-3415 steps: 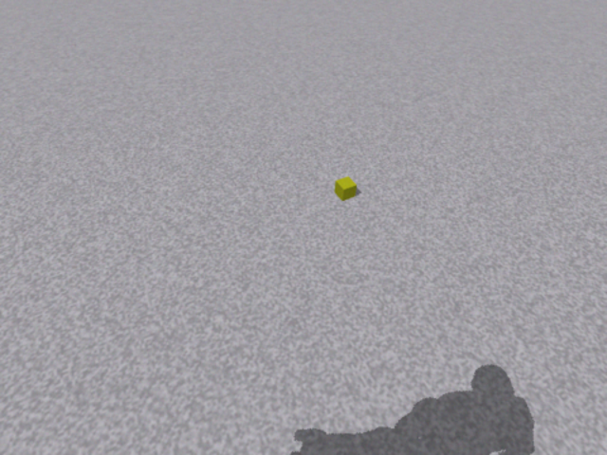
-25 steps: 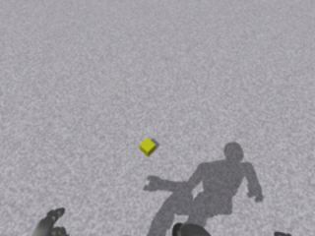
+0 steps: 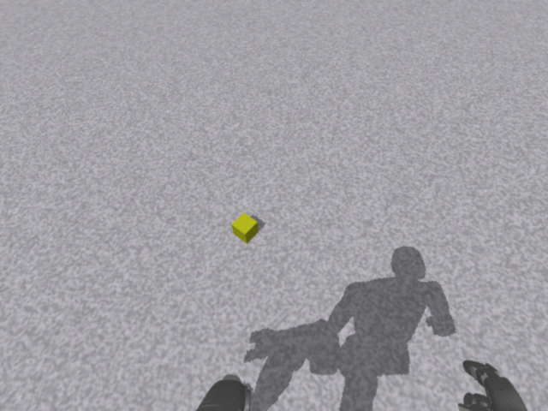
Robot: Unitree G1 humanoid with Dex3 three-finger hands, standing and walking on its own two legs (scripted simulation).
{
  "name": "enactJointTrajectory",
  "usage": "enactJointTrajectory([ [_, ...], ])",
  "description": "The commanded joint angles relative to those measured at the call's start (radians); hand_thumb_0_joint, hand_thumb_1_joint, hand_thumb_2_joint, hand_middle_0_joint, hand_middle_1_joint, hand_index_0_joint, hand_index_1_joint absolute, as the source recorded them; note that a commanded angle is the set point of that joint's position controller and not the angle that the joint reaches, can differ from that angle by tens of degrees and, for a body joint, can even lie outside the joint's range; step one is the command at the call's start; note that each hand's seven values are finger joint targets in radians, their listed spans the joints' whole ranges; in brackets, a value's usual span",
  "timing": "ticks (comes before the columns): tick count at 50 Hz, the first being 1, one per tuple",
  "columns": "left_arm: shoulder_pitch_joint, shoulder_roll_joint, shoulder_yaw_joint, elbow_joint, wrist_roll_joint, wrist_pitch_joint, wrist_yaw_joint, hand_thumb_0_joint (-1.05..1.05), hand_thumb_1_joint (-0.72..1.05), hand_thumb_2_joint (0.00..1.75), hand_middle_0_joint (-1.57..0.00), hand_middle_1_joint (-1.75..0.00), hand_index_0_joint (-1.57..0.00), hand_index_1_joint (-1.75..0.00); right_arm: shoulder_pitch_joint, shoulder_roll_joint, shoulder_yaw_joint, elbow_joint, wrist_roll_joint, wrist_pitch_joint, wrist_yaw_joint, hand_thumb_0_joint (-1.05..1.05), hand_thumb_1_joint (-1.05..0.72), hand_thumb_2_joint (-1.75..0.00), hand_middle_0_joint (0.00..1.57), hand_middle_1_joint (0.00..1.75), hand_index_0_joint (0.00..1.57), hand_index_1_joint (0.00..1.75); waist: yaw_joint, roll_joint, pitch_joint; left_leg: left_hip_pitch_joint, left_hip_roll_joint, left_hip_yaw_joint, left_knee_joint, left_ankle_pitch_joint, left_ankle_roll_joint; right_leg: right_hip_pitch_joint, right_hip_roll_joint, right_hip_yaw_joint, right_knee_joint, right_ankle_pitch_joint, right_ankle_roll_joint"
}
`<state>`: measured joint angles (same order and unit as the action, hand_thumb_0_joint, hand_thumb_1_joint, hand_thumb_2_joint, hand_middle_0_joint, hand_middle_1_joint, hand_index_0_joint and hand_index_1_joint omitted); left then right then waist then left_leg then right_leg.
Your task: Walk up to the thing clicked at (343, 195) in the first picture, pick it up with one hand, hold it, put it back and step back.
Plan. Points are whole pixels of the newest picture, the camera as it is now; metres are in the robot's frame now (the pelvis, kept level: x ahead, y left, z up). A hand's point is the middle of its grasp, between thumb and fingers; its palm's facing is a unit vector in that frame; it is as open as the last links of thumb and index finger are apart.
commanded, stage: step back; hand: left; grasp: from above
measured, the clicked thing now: (245, 228) +0.84 +0.16 -0.71
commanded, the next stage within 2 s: stand in 1.78 s
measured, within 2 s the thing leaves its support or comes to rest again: neither
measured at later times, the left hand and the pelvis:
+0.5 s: hand out of the picture -0.06 +0.25 -0.14, palm faces +0.05 -0.94 -0.34, open 7.3 cm; pelvis -0.16 -0.02 +0.01, yaw +3 degrees
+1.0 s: hand out of the picture -0.21 +0.25 -0.13, palm faces +0.07 -0.90 -0.42, open 7.4 cm; pelvis -0.26 -0.04 +0.01, yaw +3 degrees
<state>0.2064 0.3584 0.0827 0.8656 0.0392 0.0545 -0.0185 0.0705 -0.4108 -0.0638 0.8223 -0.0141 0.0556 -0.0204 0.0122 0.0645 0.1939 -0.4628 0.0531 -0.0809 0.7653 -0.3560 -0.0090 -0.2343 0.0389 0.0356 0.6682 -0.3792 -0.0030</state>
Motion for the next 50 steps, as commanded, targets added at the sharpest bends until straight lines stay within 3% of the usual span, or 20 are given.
enactJointTrajectory([
  [1, -0.087, 0.330, 0.080, -0.147, 0.002, -0.033, 0.030, 0.00, 0.90, 0.90, -0.20, -0.30, -0.20, -0.30, 0.037, -0.199, -0.051, -0.063, 0.012, -0.025, -0.019, 0.00, -0.90, -0.90, 0.20, 0.30, 0.20, 0.30, 0.006, -0.270, -0.125, 0.081, -0.130, -0.084, 0.411, -0.185, 0.017, -0.261, -0.359, 0.376, -0.347, 0.260, -0.246],
  [4, -0.118, 0.258, 0.076, -0.148, 0.004, -0.033, 0.039, 0.00, 0.90, 0.90, -0.20, -0.30, -0.20, -0.30, 0.103, -0.143, -0.030, -0.036, 0.016, -0.033, -0.024, 0.00, -0.90, -0.90, 0.20, 0.30, 0.20, 0.30, -0.020, -0.239, -0.167, -0.010, -0.186, -0.060, 0.444, -0.111, 0.004, -0.070, -0.204, 0.139, -0.217, 0.465, -0.157],
  [9, -0.030, 0.236, 0.067, -0.167, 0.010, -0.024, 0.057, 0.00, 0.90, 0.90, -0.20, -0.30, -0.20, -0.30, 0.094, -0.128, -0.023, -0.052, 0.000, -0.048, -0.027, 0.00, -0.90, -0.90, 0.20, 0.30, 0.20, 0.30, 0.039, -0.272, -0.216, -0.044, -0.116, 0.009, 0.135, -0.206, -0.013, 0.191, -0.276, 0.188, -0.157, 0.627, -0.217],
  [12, -0.060, 0.245, 0.061, -0.184, -0.006, -0.013, 0.058, 0.00, 0.90, 0.90, -0.20, -0.30, -0.20, -0.30, 0.176, -0.128, -0.031, -0.025, -0.009, -0.055, -0.019, 0.00, -0.90, -0.90, 0.20, 0.30, 0.20, 0.30, 0.006, -0.264, -0.283, 0.110, -0.069, 0.049, -0.225, -0.045, 0.016, 0.208, -0.269, 0.175, -0.044, 0.657, -0.180],
  [14, -0.076, 0.227, 0.047, -0.193, -0.017, 0.004, 0.046, 0.00, 0.90, 0.90, -0.20, -0.30, -0.20, -0.30, 0.211, -0.146, -0.047, 0.001, -0.017, -0.056, -0.017, 0.00, -0.90, -0.90, 0.20, 0.30, 0.20, 0.30, -0.005, -0.179, -0.296, 0.279, -0.059, 0.029, -0.385, 0.247, 0.037, 0.061, -0.204, 0.131, 0.028, 0.496, -0.110],
  [16, -0.069, 0.171, 0.032, -0.204, -0.029, 0.006, 0.047, 0.00, 0.90, 0.90, -0.20, -0.30, -0.20, -0.30, 0.139, -0.290, -0.072, -0.025, -0.034, -0.050, -0.013, 0.00, -0.90, -0.90, 0.20, 0.30, 0.20, 0.30, 0.011, 0.139, -0.264, 0.364, 0.270, -0.372, -0.413, 0.462, 0.200, -0.292, 0.041, 0.004, 0.297, -0.182, -0.025],
  [17, -0.124, 0.221, 0.050, -0.207, -0.020, 0.006, 0.061, 0.00, 0.90, 0.90, -0.20, -0.30, -0.20, -0.30, 0.107, -0.365, -0.084, -0.048, -0.028, -0.054, -0.013, 0.00, -0.90, -0.90, 0.20, 0.30, 0.20, 0.30, -0.048, 0.204, -0.236, 0.157, 0.405, -0.495, -0.436, 0.474, 0.331, -0.202, 0.018, 0.127, 0.489, -0.297, -0.008],
  [21, -0.030, 0.221, 0.054, -0.129, -0.033, 0.012, 0.048, 0.00, 0.90, 0.90, -0.20, -0.30, -0.20, -0.30, -0.026, -0.208, -0.040, -0.076, -0.035, -0.056, -0.022, 0.00, -0.90, -0.90, 0.20, 0.30, 0.20, 0.30, 0.046, 0.056, -0.169, 0.135, 0.190, -0.122, -0.361, 0.548, 0.226, -0.225, 0.073, 0.162, 0.690, -0.123, -0.010],
  [25, -0.033, 0.195, 0.041, -0.124, -0.021, -0.017, 0.042, 0.00, 0.90, 0.90, -0.20, -0.30, -0.20, -0.30, 0.083, -0.177, -0.044, -0.046, -0.023, -0.049, -0.011, 0.00, -0.90, -0.90, 0.20, 0.30, 0.20, 0.30, -0.017, 0.089, -0.213, 0.380, 0.151, -0.094, -0.310, 0.463, 0.229, -0.258, 0.026, 0.079, 0.392, -0.121, 0.037],
  [29, -0.022, 0.199, 0.032, -0.078, -0.022, -0.058, 0.036, 0.00, 0.90, 0.90, -0.20, -0.30, -0.20, -0.30, 0.098, -0.216, -0.056, -0.036, -0.032, -0.034, 0.005, 0.00, -0.90, -0.90, 0.20, 0.30, 0.20, 0.30, -0.062, 0.161, -0.286, 0.402, 0.148, -0.089, -0.294, 0.155, 0.220, -0.099, -0.017, -0.025, -0.049, -0.134, 0.028],
  [31, 0.100, 0.180, 0.034, 0.004, -0.014, -0.074, 0.038, 0.00, 0.90, 0.90, -0.20, -0.30, -0.20, -0.30, 0.056, -0.234, -0.057, -0.030, -0.024, -0.015, 0.012, 0.00, -0.90, -0.90, 0.20, 0.30, 0.20, 0.30, 0.004, 0.156, -0.290, 0.290, 0.134, -0.042, -0.216, 0.138, 0.188, 0.075, -0.009, -0.069, -0.341, 0.044, -0.010],
  [32, 0.120, 0.225, 0.050, 0.032, -0.003, -0.083, 0.041, 0.00, 0.90, 0.90, -0.20, -0.30, -0.20, -0.30, 0.061, -0.186, -0.041, -0.032, -0.017, -0.013, 0.014, 0.00, -0.90, -0.90, 0.20, 0.30, 0.20, 0.30, 0.012, 0.050, -0.286, 0.169, 0.083, -0.007, -0.107, 0.101, 0.141, 0.165, -0.030, 0.021, -0.341, 0.069, -0.027],
  [33, 0.115, 0.291, 0.066, 0.030, 0.012, -0.087, 0.043, 0.00, 0.90, 0.90, -0.20, -0.30, -0.20, -0.30, 0.054, -0.123, -0.022, -0.056, -0.010, -0.017, 0.016, 0.00, -0.90, -0.90, 0.20, 0.30, 0.20, 0.30, 0.013, -0.158, -0.232, -0.062, -0.018, 0.030, 0.022, -0.088, 0.070, 0.181, -0.186, 0.312, -0.352, -0.058, -0.080],
  [35, -0.073, 0.419, 0.085, -0.043, 0.018, -0.078, 0.045, 0.00, 0.90, 0.90, -0.20, -0.30, -0.20, -0.30, -0.008, -0.184, -0.050, -0.053, -0.013, -0.018, 0.002, 0.00, -0.90, -0.90, 0.20, 0.30, 0.20, 0.30, 0.045, -0.266, -0.092, 0.041, -0.038, -0.096, 0.215, -0.197, 0.000, -0.287, -0.471, 0.591, -0.476, -0.407, -0.272],
  [38, -0.140, 0.269, 0.049, -0.035, 0.002, -0.096, 0.045, 0.00, 0.90, 0.90, -0.20, -0.30, -0.20, -0.30, 0.063, -0.166, -0.043, 0.016, 0.002, -0.029, 0.018, 0.00, -0.90, -0.90, 0.20, 0.30, 0.20, 0.30, -0.027, -0.159, -0.034, 0.033, -0.096, -0.079, 0.219, -0.026, 0.002, -0.175, -0.240, 0.213, -0.368, -0.082, -0.155],
  [43, 0.002, 0.302, 0.066, 0.000, 0.013, -0.102, 0.033, 0.00, 0.90, 0.90, -0.20, -0.30, -0.20, -0.30, 0.046, -0.155, -0.027, 0.017, -0.018, -0.059, 0.030, 0.00, -0.90, -0.90, 0.20, 0.30, 0.20, 0.30, 0.054, -0.275, -0.093, -0.018, -0.065, -0.001, -0.023, -0.109, -0.016, 0.052, -0.259, 0.245, -0.355, -0.180, -0.161],
  [47, -0.028, 0.294, 0.051, -0.009, -0.003, -0.081, 0.023, 0.00, 0.90, 0.90, -0.20, -0.30, -0.20, -0.30, 0.129, -0.147, -0.043, 0.069, -0.022, -0.086, 0.033, 0.00, -0.90, -0.90, 0.20, 0.30, 0.20, 0.30, 0.008, -0.228, -0.146, 0.240, -0.087, 0.087, -0.354, -0.030, 0.008, -0.007, -0.249, 0.155, -0.237, -0.036, -0.148],
  [48, -0.022, 0.254, 0.034, -0.012, -0.005, -0.078, 0.022, 0.00, 0.90, 0.90, -0.20, -0.30, -0.20, -0.30, 0.156, -0.155, -0.051, 0.083, -0.023, -0.093, 0.029, 0.00, -0.90, -0.90, 0.20, 0.30, 0.20, 0.30, -0.004, -0.182, -0.169, 0.330, -0.092, 0.051, -0.388, 0.039, 0.022, -0.040, -0.204, 0.101, -0.154, 0.035, -0.112],
  [49, -0.012, 0.205, 0.020, -0.016, -0.008, -0.077, 0.022, 0.00, 0.90, 0.90, -0.20, -0.30, -0.20, -0.30, 0.200, -0.185, -0.064, 0.095, -0.032, -0.099, 0.024, 0.00, -0.90, -0.90, 0.20, 0.30, 0.20, 0.30, -0.022, -0.058, -0.214, 0.452, 0.010, -0.123, -0.434, -0.009, 0.055, -0.155, -0.160, 0.048, 0.010, 0.079, -0.077],
  [50, -0.069, 0.161, 0.009, -0.027, -0.025, -0.079, 0.020, 0.00, 0.90, 0.90, -0.20, -0.30, -0.20, -0.30, 0.217, -0.269, -0.079, 0.097, -0.032, -0.102, 0.022, 0.00, -0.90, -0.90, 0.20, 0.30, 0.20, 0.30, -0.042, 0.135, -0.200, 0.453, 0.200, -0.462, -0.512, -0.180, 0.158, -0.325, -0.018, -0.086, 0.177, -0.105, -0.026],
])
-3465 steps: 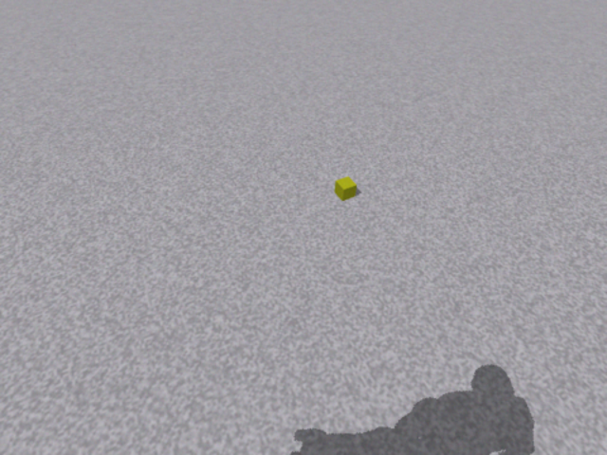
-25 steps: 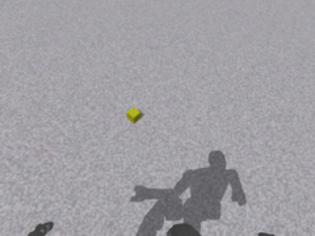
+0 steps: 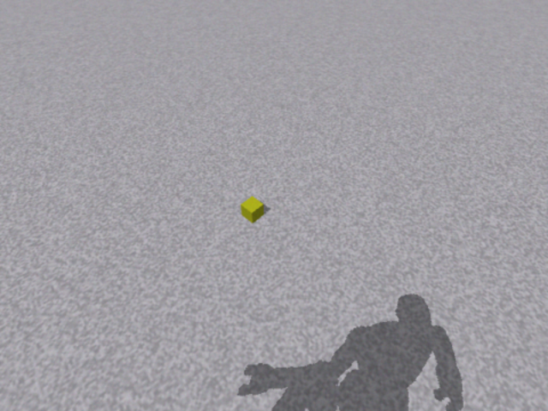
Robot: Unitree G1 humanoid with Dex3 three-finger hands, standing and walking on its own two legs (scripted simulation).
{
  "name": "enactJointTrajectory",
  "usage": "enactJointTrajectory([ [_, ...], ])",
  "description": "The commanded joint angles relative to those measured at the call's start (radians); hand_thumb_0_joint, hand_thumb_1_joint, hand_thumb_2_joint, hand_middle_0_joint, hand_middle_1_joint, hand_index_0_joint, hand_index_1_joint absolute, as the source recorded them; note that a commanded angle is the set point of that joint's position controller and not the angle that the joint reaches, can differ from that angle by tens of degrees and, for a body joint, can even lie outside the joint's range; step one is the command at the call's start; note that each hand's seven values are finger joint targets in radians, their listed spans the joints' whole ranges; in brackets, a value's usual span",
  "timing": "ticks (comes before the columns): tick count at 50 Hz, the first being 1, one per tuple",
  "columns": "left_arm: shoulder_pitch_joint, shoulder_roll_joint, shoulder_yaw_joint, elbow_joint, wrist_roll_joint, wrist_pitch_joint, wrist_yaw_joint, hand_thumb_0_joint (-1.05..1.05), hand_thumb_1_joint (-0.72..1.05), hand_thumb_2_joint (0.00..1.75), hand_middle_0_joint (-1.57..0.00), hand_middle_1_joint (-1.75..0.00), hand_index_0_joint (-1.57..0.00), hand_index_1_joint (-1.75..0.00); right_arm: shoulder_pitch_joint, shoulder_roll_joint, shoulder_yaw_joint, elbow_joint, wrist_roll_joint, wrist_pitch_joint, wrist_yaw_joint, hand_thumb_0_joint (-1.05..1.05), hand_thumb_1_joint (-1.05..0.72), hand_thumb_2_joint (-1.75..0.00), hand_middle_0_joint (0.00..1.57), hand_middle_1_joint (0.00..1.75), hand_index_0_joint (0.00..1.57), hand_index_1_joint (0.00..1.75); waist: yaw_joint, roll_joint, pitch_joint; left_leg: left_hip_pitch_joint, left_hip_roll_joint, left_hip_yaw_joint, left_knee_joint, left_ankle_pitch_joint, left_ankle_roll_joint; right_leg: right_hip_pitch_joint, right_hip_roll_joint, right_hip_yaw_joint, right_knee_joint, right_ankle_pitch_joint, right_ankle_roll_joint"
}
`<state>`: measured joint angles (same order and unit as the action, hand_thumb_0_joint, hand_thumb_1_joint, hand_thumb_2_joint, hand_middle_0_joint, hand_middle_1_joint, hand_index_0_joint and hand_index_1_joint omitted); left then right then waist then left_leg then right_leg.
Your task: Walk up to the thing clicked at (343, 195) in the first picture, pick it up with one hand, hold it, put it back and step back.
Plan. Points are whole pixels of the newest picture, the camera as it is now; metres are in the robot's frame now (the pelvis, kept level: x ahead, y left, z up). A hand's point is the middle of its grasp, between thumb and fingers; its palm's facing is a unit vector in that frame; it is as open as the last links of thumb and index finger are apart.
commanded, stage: step back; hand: left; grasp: from above
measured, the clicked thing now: (252, 209) +1.11 +0.14 -0.72
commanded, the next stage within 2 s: stand in 0.78 s
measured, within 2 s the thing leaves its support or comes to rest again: neither
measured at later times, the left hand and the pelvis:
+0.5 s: hand out of the picture +0.12 +0.24 -0.13, palm faces +0.06 -0.93 -0.37, open 7.3 cm; pelvis +0.04 -0.02 +0.00, yaw +3 degrees
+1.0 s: hand out of the picture +0.13 +0.26 -0.14, palm faces +0.03 -0.94 -0.33, open 7.3 cm; pelvis +0.06 +0.01 +0.02, yaw +2 degrees
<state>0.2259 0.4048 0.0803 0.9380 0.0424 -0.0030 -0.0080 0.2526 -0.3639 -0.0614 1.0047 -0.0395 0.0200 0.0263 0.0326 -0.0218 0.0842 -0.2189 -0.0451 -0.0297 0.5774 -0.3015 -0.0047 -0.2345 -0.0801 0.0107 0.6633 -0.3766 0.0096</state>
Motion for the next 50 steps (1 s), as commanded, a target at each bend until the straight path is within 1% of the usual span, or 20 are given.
enactJointTrajectory([
  [1, -0.131, 0.209, 0.043, -0.093, -0.018, -0.021, 0.019, 0.00, 0.90, 0.90, -0.20, -0.30, -0.20, -0.30, 0.043, -0.377, -0.094, -0.092, -0.003, -0.066, -0.020, 0.00, -0.90, -0.90, 0.20, 0.30, 0.20, 0.30, -0.084, 0.175, -0.031, 0.087, 0.379, -0.609, -0.355, -0.343, 0.259, -0.316, 0.056, 0.029, 0.269, -0.213, -0.045],
  [2, -0.131, 0.229, 0.045, -0.092, -0.018, -0.026, 0.017, 0.00, 0.90, 0.90, -0.20, -0.30, -0.20, -0.30, 0.021, -0.359, -0.094, -0.095, 0.000, -0.064, -0.019, 0.00, -0.90, -0.90, 0.20, 0.30, 0.20, 0.30, -0.070, 0.152, 0.021, 0.040, 0.383, -0.582, -0.354, -0.340, 0.287, -0.309, 0.033, 0.048, 0.278, -0.206, -0.050],
  [5, -0.056, 0.183, 0.035, -0.065, -0.025, -0.036, 0.006, 0.00, 0.90, 0.90, -0.20, -0.30, -0.20, -0.30, -0.023, -0.257, -0.063, -0.115, -0.002, -0.073, -0.023, 0.00, -0.90, -0.90, 0.20, 0.30, 0.20, 0.30, -0.026, 0.163, 0.018, 0.096, 0.264, -0.333, -0.286, -0.031, 0.206, -0.305, 0.021, 0.024, 0.203, -0.107, -0.044],
  [6, -0.065, 0.176, 0.035, -0.060, -0.024, -0.037, 0.001, 0.00, 0.90, 0.90, -0.20, -0.30, -0.20, -0.30, -0.005, -0.267, -0.067, -0.109, 0.002, -0.075, -0.021, 0.00, -0.90, -0.90, 0.20, 0.30, 0.20, 0.30, -0.039, 0.184, 0.008, 0.064, 0.260, -0.322, -0.281, 0.006, 0.201, -0.253, 0.034, -0.001, 0.166, -0.090, -0.038],
  [10, -0.048, 0.151, 0.034, -0.043, -0.026, -0.042, 0.002, 0.00, 0.90, 0.90, -0.20, -0.30, -0.20, -0.30, -0.052, -0.264, -0.061, -0.127, 0.007, -0.059, -0.022, 0.00, -0.90, -0.90, 0.20, 0.30, 0.20, 0.30, -0.031, 0.229, -0.043, -0.022, 0.234, -0.220, -0.213, 0.093, 0.181, -0.056, 0.067, -0.052, -0.034, 0.003, -0.030],
  [13, 0.033, 0.166, 0.042, 0.016, -0.021, -0.053, 0.022, 0.00, 0.90, 0.90, -0.20, -0.30, -0.20, -0.30, -0.096, -0.162, -0.017, -0.140, 0.031, -0.038, -0.027, 0.00, -0.90, -0.90, 0.20, 0.30, 0.20, 0.30, 0.035, 0.110, -0.095, -0.214, 0.133, -0.120, -0.012, 0.073, 0.086, 0.250, 0.081, -0.034, -0.224, 0.195, -0.034],
  [14, 0.049, 0.208, 0.055, 0.011, -0.009, -0.056, 0.030, 0.00, 0.90, 0.90, -0.20, -0.30, -0.20, -0.30, -0.083, -0.126, -0.002, -0.150, 0.037, -0.039, -0.033, 0.00, -0.90, -0.90, 0.20, 0.30, 0.20, 0.30, 0.041, -0.013, -0.122, -0.279, 0.055, -0.100, 0.119, -0.004, 0.051, 0.292, -0.044, 0.152, -0.286, 0.138, -0.070],
  [15, 0.030, 0.268, 0.064, -0.004, -0.002, -0.062, 0.033, 0.00, 0.90, 0.90, -0.20, -0.30, -0.20, -0.30, -0.056, -0.099, 0.008, -0.152, 0.036, -0.036, -0.040, 0.00, -0.90, -0.90, 0.20, 0.30, 0.20, 0.30, 0.029, -0.135, -0.116, -0.327, -0.024, -0.099, 0.226, -0.213, 0.016, 0.243, -0.245, 0.431, -0.404, 0.049, -0.136],
  [16, -0.066, 0.292, 0.062, -0.026, -0.005, -0.060, 0.029, 0.00, 0.90, 0.90, -0.20, -0.30, -0.20, -0.30, -0.027, -0.174, -0.018, -0.117, 0.027, -0.023, -0.050, 0.00, -0.90, -0.90, 0.20, 0.30, 0.20, 0.30, 0.004, -0.060, -0.095, -0.210, 0.033, -0.111, 0.307, -0.301, 0.013, 0.055, -0.328, 0.477, -0.419, -0.104, -0.222],
  [17, -0.124, 0.278, 0.057, -0.044, -0.006, -0.059, 0.026, 0.00, 0.90, 0.90, -0.20, -0.30, -0.20, -0.30, 0.003, -0.204, -0.029, -0.093, 0.024, -0.022, -0.049, 0.00, -0.90, -0.90, 0.20, 0.30, 0.20, 0.30, -0.019, -0.075, -0.047, -0.174, 0.060, -0.096, 0.330, -0.295, 0.010, -0.023, -0.324, 0.470, -0.408, -0.097, -0.257],
  [20, -0.139, 0.229, 0.042, -0.038, -0.014, -0.066, 0.026, 0.00, 0.90, 0.90, -0.20, -0.30, -0.20, -0.30, -0.004, -0.197, -0.022, -0.060, 0.025, -0.030, -0.040, 0.00, -0.90, -0.90, 0.20, 0.30, 0.20, 0.30, -0.024, -0.088, -0.027, -0.179, 0.062, -0.100, 0.277, -0.206, 0.015, 0.003, -0.216, 0.267, -0.354, 0.116, -0.193],
  [26, -0.158, 0.214, 0.034, -0.015, -0.026, -0.052, 0.024, 0.00, 0.90, 0.90, -0.20, -0.30, -0.20, -0.30, 0.001, -0.153, -0.012, -0.027, 0.015, -0.044, -0.037, 0.00, -0.90, -0.90, 0.20, 0.30, 0.20, 0.30, -0.044, -0.145, -0.100, -0.015, 0.043, 0.045, -0.094, -0.008, 0.007, 0.040, -0.147, 0.087, -0.181, 0.502, -0.141],
  [28, -0.164, 0.175, 0.020, -0.022, -0.033, -0.042, 0.024, 0.00, 0.90, 0.90, -0.20, -0.30, -0.20, -0.30, 0.004, -0.184, -0.030, -0.007, 0.008, -0.050, -0.042, 0.00, -0.90, -0.90, 0.20, 0.30, 0.20, 0.30, -0.047, -0.059, -0.140, 0.097, 0.086, -0.027, -0.153, 0.275, 0.029, -0.003, -0.097, 0.040, -0.081, 0.500, -0.075],
  [29, -0.162, 0.145, 0.011, -0.030, -0.042, -0.036, 0.023, 0.00, 0.90, 0.90, -0.20, -0.30, -0.20, -0.30, -0.017, -0.221, -0.037, -0.015, 0.003, -0.053, -0.046, 0.00, -0.90, -0.90, 0.20, 0.30, 0.20, 0.30, -0.034, 0.031, -0.157, 0.101, 0.195, -0.157, -0.171, 0.372, 0.063, -0.040, -0.042, 0.011, -0.032, 0.373, -0.041],
  [30, -0.154, 0.131, 0.005, -0.011, -0.055, -0.027, 0.022, 0.00, 0.90, 0.90, -0.20, -0.30, -0.20, -0.30, -0.122, -0.246, -0.030, -0.037, 0.013, -0.054, -0.045, 0.00, -0.90, -0.90, 0.20, 0.30, 0.20, 0.30, 0.004, 0.099, -0.119, -0.017, 0.261, -0.233, -0.204, 0.253, 0.120, -0.015, 0.040, -0.034, -0.046, 0.095, -0.018],
  [31, -0.140, 0.144, 0.008, 0.016, -0.053, -0.023, 0.025, 0.00, 0.90, 0.90, -0.20, -0.30, -0.20, -0.30, -0.184, -0.261, -0.027, -0.045, 0.018, -0.050, -0.039, 0.00, -0.90, -0.90, 0.20, 0.30, 0.20, 0.30, 0.013, 0.127, -0.092, -0.102, 0.279, -0.224, -0.200, 0.148, 0.151, 0.066, 0.038, -0.027, -0.082, -0.009, -0.027],
  [34, -0.149, 0.166, 0.007, 0.040, -0.036, -0.038, 0.021, 0.00, 0.90, 0.90, -0.20, -0.30, -0.20, -0.30, -0.209, -0.202, -0.006, -0.030, 0.020, -0.047, -0.036, 0.00, -0.90, -0.90, 0.20, 0.30, 0.20, 0.30, 0.004, 0.080, -0.106, -0.075, 0.183, -0.109, -0.162, 0.204, 0.059, 0.113, -0.027, 0.024, -0.198, 0.215, -0.046],
  [36, -0.144, 0.178, 0.005, 0.053, -0.041, -0.041, 0.020, 0.00, 0.90, 0.90, -0.20, -0.30, -0.20, -0.30, -0.193, -0.195, -0.003, -0.011, 0.023, -0.048, -0.038, 0.00, -0.90, -0.90, 0.20, 0.30, 0.20, 0.30, -0.007, 0.097, -0.123, -0.034, 0.164, -0.095, -0.159, 0.238, 0.042, 0.113, -0.045, 0.036, -0.194, 0.304, -0.050],
  [43, -0.166, 0.150, -0.031, 0.104, -0.043, -0.040, 0.015, 0.00, 0.90, 0.90, -0.20, -0.30, -0.20, -0.30, -0.203, -0.195, 0.005, 0.029, 0.032, -0.066, -0.034, 0.00, -0.90, -0.90, 0.20, 0.30, 0.20, 0.30, -0.027, 0.064, -0.157, 0.127, 0.185, -0.084, -0.218, 0.454, 0.035, 0.143, -0.046, 0.028, -0.269, 0.431, -0.032],
  [50, -0.183, 0.155, -0.041, 0.133, -0.038, -0.040, 0.013, 0.00, 0.90, 0.90, -0.20, -0.30, -0.20, -0.30, -0.230, -0.186, 0.009, 0.047, 0.034, -0.062, -0.032, 0.00, -0.90, -0.90, 0.20, 0.30, 0.20, 0.30, -0.031, 0.039, -0.140, 0.137, 0.183, -0.064, -0.276, 0.395, 0.023, 0.165, -0.055, 0.032, -0.337, 0.399, -0.024],
])
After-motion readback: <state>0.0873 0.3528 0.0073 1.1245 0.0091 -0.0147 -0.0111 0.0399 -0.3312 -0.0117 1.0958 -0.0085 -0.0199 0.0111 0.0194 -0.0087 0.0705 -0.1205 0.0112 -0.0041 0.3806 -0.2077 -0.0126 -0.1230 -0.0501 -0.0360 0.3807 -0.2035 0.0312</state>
